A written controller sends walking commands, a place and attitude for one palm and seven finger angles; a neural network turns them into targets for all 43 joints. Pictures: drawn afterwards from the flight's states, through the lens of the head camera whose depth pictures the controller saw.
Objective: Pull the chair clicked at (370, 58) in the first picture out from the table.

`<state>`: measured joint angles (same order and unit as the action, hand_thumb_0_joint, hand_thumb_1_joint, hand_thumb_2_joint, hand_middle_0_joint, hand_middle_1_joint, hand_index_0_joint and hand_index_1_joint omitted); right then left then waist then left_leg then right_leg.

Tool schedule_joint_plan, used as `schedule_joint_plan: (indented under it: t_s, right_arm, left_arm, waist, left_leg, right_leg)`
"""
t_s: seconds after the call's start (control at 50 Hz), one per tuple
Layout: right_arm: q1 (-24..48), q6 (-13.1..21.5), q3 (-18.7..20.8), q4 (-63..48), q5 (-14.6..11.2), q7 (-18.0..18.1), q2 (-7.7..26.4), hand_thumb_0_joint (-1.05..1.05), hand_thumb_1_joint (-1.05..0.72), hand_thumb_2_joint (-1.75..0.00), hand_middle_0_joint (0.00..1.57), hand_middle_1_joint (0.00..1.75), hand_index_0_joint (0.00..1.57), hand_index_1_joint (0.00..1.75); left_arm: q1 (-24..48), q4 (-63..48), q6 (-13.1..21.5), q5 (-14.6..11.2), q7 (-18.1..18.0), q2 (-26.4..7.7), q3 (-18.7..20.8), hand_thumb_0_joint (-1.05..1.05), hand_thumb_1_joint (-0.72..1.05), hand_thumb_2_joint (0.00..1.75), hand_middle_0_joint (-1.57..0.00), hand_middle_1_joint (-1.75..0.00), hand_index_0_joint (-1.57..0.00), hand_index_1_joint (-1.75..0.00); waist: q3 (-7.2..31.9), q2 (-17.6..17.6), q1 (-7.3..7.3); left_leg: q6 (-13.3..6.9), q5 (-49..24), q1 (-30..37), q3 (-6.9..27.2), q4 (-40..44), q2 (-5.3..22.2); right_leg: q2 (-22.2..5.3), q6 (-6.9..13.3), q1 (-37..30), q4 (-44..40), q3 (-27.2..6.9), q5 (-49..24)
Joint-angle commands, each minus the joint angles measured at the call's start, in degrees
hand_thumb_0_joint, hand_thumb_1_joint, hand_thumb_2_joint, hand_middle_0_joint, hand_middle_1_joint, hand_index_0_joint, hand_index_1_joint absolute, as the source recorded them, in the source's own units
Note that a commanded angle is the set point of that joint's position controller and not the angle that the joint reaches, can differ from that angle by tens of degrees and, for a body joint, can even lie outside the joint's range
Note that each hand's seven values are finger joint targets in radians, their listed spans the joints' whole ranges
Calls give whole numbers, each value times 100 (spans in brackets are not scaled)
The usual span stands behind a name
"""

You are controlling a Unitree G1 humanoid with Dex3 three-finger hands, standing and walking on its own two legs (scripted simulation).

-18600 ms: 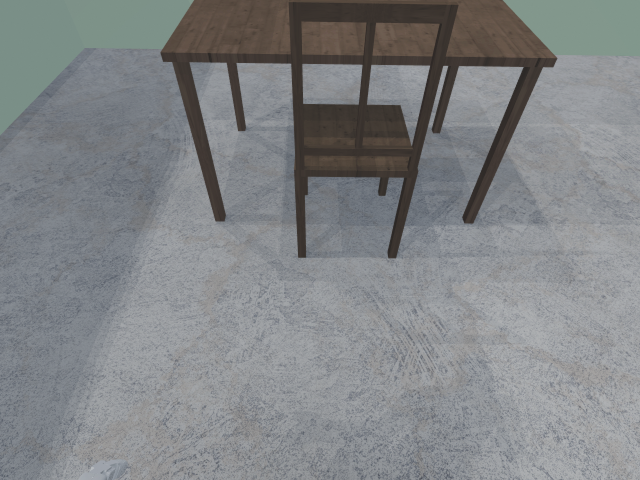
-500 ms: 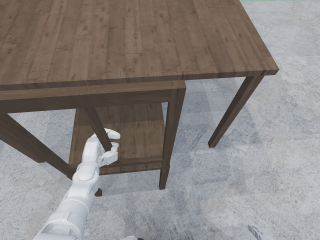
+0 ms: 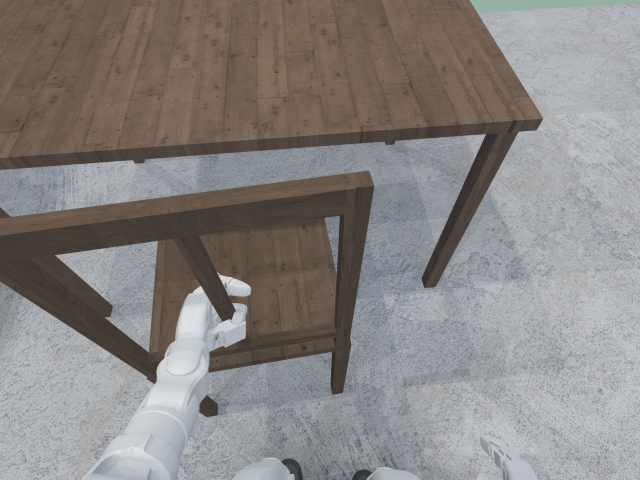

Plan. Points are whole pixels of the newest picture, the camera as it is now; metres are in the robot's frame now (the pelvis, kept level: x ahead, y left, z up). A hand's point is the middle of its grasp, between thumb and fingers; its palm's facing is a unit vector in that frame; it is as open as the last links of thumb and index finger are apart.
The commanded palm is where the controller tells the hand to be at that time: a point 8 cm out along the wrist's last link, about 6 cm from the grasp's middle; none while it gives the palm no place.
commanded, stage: step backward, pulling the chair out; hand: left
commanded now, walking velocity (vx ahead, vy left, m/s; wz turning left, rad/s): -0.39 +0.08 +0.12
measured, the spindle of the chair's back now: (221, 301) +0.35 +0.15 -0.05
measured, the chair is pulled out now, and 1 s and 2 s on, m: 0.13 0.26 0.40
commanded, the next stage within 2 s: none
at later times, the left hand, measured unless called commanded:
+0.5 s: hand (231, 369) +0.26 +0.13 -0.07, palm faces +0.01 -0.99 -0.17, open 5.3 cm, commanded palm +0.23 +0.18 -0.06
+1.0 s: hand (221, 427) +0.19 +0.13 -0.07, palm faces +0.02 -0.98 -0.17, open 5.3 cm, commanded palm +0.16 +0.18 -0.06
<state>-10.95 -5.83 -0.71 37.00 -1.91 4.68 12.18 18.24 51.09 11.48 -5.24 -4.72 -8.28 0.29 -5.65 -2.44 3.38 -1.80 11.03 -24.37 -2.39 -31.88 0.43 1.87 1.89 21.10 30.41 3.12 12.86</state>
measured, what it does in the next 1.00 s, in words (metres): walks backwards: left foot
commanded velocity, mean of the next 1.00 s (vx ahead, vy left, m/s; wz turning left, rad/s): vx -0.38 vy -0.03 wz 0.06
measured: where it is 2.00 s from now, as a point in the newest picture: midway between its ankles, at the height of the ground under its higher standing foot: outside the picture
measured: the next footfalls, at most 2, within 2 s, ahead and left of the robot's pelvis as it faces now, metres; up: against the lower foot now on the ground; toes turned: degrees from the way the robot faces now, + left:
left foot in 0.70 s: -0.09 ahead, +0.14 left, +0.00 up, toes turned +5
right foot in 1.32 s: -0.10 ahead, -0.13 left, +0.00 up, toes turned +4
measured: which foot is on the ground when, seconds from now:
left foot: down 0.00-0.50, up 0.52-0.68, down 0.70-1.00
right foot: down 0.00-1.00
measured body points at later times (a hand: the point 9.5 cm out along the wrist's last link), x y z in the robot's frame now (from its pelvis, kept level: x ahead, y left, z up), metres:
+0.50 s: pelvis -0.07 +0.00 +0.00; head +0.00 -0.01 +0.44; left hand +0.26 +0.18 -0.05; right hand +0.04 -0.24 -0.13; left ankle +0.00 +0.12 -0.73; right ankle -0.02 -0.11 -0.73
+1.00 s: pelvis -0.14 +0.00 -0.01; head -0.07 -0.01 +0.44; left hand +0.18 +0.18 -0.05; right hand +0.00 -0.23 -0.13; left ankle -0.11 +0.14 -0.73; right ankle -0.05 -0.11 -0.73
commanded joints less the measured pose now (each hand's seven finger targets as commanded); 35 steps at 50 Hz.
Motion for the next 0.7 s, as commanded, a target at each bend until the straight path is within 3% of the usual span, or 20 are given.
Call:
schedule_joint_plan:
  t_s: [0.0, 0.04, 0.08, 0.12, 0.16, 0.18, 0.2, 0.24, 0.3, 0.34, 0.42, 0.46, 0.48, 0.5, 0.52, 0.56, 0.58, 0.62, 0.66, 0.68]
  right_arm:
    - [-177, 385, 381, -407, -69, 145, 926, 0, -90, -90, 20, 30, 20, 30]
    - [-121, 457, 357, -306, -51, 158, 947, 0, -90, -90, 20, 30, 20, 30]
    - [-193, 529, 365, -145, -36, 190, 995, 0, -90, -90, 20, 30, 20, 30]
    - [-215, 577, 314, -91, -28, 227, 997, 0, -90, -90, 20, 30, 20, 30]
    - [-185, 558, 375, -191, -33, 225, 1047, 0, -90, -90, 20, 30, 20, 30]
    - [-107, 524, 347, -259, -12, 193, 1036, 0, -90, -90, 20, 30, 20, 30]
    - [-17, 486, 305, -328, 62, 191, 955, 0, -90, -90, 20, 30, 20, 30]
    - [-57, 461, 357, -302, 161, 152, 923, 0, -90, -90, 20, 30, 20, 30]
    - [-215, 499, 410, -271, 219, 38, 904, 0, -90, -90, 20, 30, 20, 30]
    - [-154, 530, 411, -244, 243, -3, 892, 0, -90, -90, 20, 30, 20, 30]
    - [-100, 547, 447, -380, 138, 31, 888, 0, -90, -90, 20, 30, 20, 30]
    - [-97, 597, 451, -442, 68, 91, 818, 0, -90, -90, 20, 30, 20, 30]
    - [-123, 624, 465, -415, 18, 117, 832, 0, -90, -90, 20, 30, 20, 30]
    - [25, 628, 447, -378, 9, 130, 835, 0, -90, -90, 20, 30, 20, 30]
    - [137, 643, 410, -346, 54, 146, 808, 0, -90, -90, 20, 30, 20, 30]
    - [100, 698, 322, -238, 65, 143, 773, 0, -90, -90, 20, 30, 20, 30]
    - [58, 693, 322, -181, 71, 176, 865, 0, -90, -90, 20, 30, 20, 30]
    - [-58, 684, 276, -105, 49, 208, 827, 0, -90, -90, 20, 30, 20, 30]
    - [-181, 672, 314, -85, 50, 280, 905, 0, -90, -90, 20, 30, 20, 30]
    - [-119, 631, 395, -173, 51, 322, 1044, 0, -90, -90, 20, 30, 20, 30]
  left_arm:
    - [1424, -819, 358, 287, -177, -1111, 52, 0, 90, 90, -50, -145, -50, -145]
    - [1575, -696, 338, 357, -183, -1013, -15, 0, 90, 90, -50, -145, -50, -145]
    - [1632, -601, 311, 390, -189, -994, -13, 0, 90, 90, -50, -145, -50, -145]
    - [1670, -619, 332, 344, -172, -793, -166, 0, 90, 90, -50, -145, -50, -145]
    - [1617, -753, 413, 309, -146, -633, -287, 0, 90, 90, -50, -145, -50, -145]
    - [1647, -828, 403, 294, -119, -648, -286, 0, 90, 90, -50, -145, -50, -145]
    - [1838, -965, 393, 312, -95, -435, -431, 0, 90, 90, -50, -145, -50, -145]
    - [1734, -909, 363, 377, -107, -496, -282, 0, 90, 90, -50, -145, -50, -145]
    - [1556, -960, 403, 472, -89, -440, -250, 0, 90, 90, -50, -145, -50, -145]
    - [1621, -1019, 459, 526, -46, -460, -242, 0, 90, 90, -50, -145, -50, -145]
    - [1227, -1297, 467, 411, -38, -678, -46, 0, 90, 90, -50, -145, -50, -145]
    - [1229, -1426, 515, 372, -86, -939, 42, 0, 90, 90, -50, -145, -50, -145]
    - [1109, -1353, 500, 355, -133, -1148, 154, 0, 90, 90, -50, -145, -50, -145]
    - [1118, -1285, 470, 357, -169, -1171, 168, 0, 90, 90, -50, -145, -50, -145]
    - [1152, -1192, 403, 400, -194, -1097, 143, 0, 90, 90, -50, -145, -50, -145]
    - [1249, -1102, 306, 430, -209, -986, 154, 0, 90, 90, -50, -145, -50, -145]
    - [1275, -1060, 257, 436, -217, -1076, 207, 0, 90, 90, -50, -145, -50, -145]
    - [1334, -1006, 222, 380, -184, -814, 25, 0, 90, 90, -50, -145, -50, -145]
    - [1514, -1112, 227, 332, -163, -671, -165, 0, 90, 90, -50, -145, -50, -145]
    - [1542, -1117, 206, 325, -161, -665, -189, 0, 90, 90, -50, -145, -50, -145]
  waist:
    - [2165, 525, -87]
    - [2060, 586, -121]
    - [2134, 582, -48]
    - [2095, 559, -15]
    - [2113, 178, -121]
    - [2157, -168, -170]
    - [2193, -495, -168]
    - [2199, -684, -193]
    - [2431, -520, -126]
    - [2321, -611, -106]
    - [2426, -431, -136]
    - [2368, 332, -71]
    - [2324, 609, -88]
    - [2164, 657, -174]
    - [2063, 595, -247]
    - [2201, 824, -195]
    - [2188, 836, -144]
    - [2240, 943, -87]
    - [2209, 928, -55]
    - [2042, 500, -118]
  left_leg:
    - [286, 1004, 578, 528, -727, 61]
    - [281, 1306, 277, 710, -1100, -17]
    - [274, 1026, 384, 859, -736, 71]
    - [203, -6, 676, 854, 327, 223]
    - [-60, -1461, 1014, 1174, 784, 729]
    - [-235, -1466, 1056, 1479, 1031, 1036]
    - [-375, -1711, 966, 1822, 1072, 1245]
    - [-517, -2579, 1222, 2035, 897, 1489]
    - [-491, -3926, 1997, 1893, 320, 1486]
    - [-432, -3733, 1759, 1817, 297, 1470]
    - [-205, -1799, 702, 1347, 241, 1102]
    - [100, -190, 318, 782, -222, 499]
    - [289, 683, 319, 565, -773, 137]
    - [370, 1468, 265, 560, -1530, -60]
    - [364, 1723, 46, 723, -2002, -117]
    - [329, 1793, -170, 980, -1883, 30]
    - [322, 1652, 12, 990, -1504, 62]
    - [319, 1182, 415, 762, -428, 90]
    - [205, -69, 777, 683, 734, 336]
    - [75, -884, 938, 952, 908, 683]
  right_leg:
    - [-1920, 404, -906, -1212, -1693, -1794]
    - [-2114, 511, -989, -1252, -1621, -1815]
    - [-2025, 505, -1158, -984, -1309, -2232]
    - [-1518, 194, -1147, -586, -778, -1983]
    - [-755, -205, -937, -225, -482, -1291]
    - [-555, -222, -847, 110, -428, -577]
    - [-464, -192, -761, 513, -430, -162]
    - [-423, -110, -389, 855, -527, 634]
    - [-396, -98, -305, 377, -582, 143]
    - [-415, -85, -446, 213, -602, 28]
    - [-557, -13, -1316, -127, -713, -963]
    - [-1252, 191, -1278, -707, -1388, -970]
    - [-1776, 472, -1040, -1096, -1891, -822]
    - [-2186, 670, -693, -1401, -2159, -601]
    - [-2321, 785, -687, -1438, -2141, -677]
    - [-2297, 785, -1212, -1009, -1727, -1567]
    - [-2184, 681, -1212, -877, -1511, -1850]
    - [-1828, 397, -1356, -674, -1114, -2128]
    - [-1424, 58, -1356, -389, -808, -1799]
    - [-1024, -125, -1097, -255, -581, -1482]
